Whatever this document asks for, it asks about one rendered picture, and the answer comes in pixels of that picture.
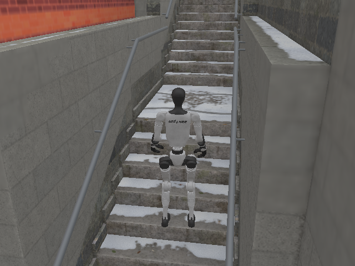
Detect stairs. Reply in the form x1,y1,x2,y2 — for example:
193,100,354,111
97,120,237,266
164,0,239,87

